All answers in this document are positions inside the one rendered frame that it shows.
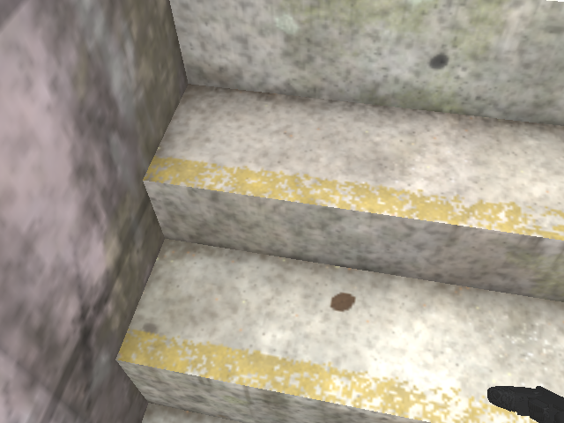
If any right robot hand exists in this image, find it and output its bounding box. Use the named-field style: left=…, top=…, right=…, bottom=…
left=487, top=386, right=564, bottom=423

